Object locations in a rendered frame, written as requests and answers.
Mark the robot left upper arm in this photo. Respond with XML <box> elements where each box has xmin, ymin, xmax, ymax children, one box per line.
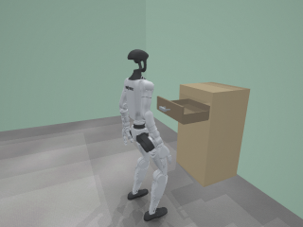
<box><xmin>118</xmin><ymin>78</ymin><xmax>128</xmax><ymax>110</ymax></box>

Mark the right robot shin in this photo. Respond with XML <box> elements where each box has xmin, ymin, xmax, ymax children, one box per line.
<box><xmin>149</xmin><ymin>173</ymin><xmax>168</xmax><ymax>215</ymax></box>

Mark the drawer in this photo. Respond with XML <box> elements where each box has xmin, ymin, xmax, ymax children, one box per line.
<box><xmin>156</xmin><ymin>96</ymin><xmax>210</xmax><ymax>125</ymax></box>

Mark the cabinet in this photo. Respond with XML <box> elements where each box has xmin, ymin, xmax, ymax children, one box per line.
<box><xmin>176</xmin><ymin>81</ymin><xmax>251</xmax><ymax>187</ymax></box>

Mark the handle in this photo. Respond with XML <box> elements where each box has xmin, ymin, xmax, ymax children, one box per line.
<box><xmin>159</xmin><ymin>106</ymin><xmax>170</xmax><ymax>112</ymax></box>

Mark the left robot shin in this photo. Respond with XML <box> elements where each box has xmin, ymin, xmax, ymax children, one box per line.
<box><xmin>133</xmin><ymin>158</ymin><xmax>150</xmax><ymax>194</ymax></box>

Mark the robot left forearm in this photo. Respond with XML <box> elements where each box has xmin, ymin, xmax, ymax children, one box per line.
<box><xmin>119</xmin><ymin>107</ymin><xmax>130</xmax><ymax>130</ymax></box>

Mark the robot right upper arm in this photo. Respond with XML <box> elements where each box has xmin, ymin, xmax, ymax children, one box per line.
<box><xmin>139</xmin><ymin>79</ymin><xmax>154</xmax><ymax>120</ymax></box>

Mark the robot shin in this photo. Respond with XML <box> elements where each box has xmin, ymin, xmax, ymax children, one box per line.
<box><xmin>149</xmin><ymin>173</ymin><xmax>168</xmax><ymax>215</ymax></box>
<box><xmin>133</xmin><ymin>158</ymin><xmax>150</xmax><ymax>194</ymax></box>

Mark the robot right forearm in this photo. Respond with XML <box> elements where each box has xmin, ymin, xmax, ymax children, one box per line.
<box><xmin>144</xmin><ymin>111</ymin><xmax>164</xmax><ymax>148</ymax></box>

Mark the left robot hand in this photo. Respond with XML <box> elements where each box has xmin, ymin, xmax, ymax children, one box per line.
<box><xmin>121</xmin><ymin>128</ymin><xmax>133</xmax><ymax>145</ymax></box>

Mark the right robot hand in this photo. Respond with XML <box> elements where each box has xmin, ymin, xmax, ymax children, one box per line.
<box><xmin>156</xmin><ymin>145</ymin><xmax>172</xmax><ymax>168</ymax></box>

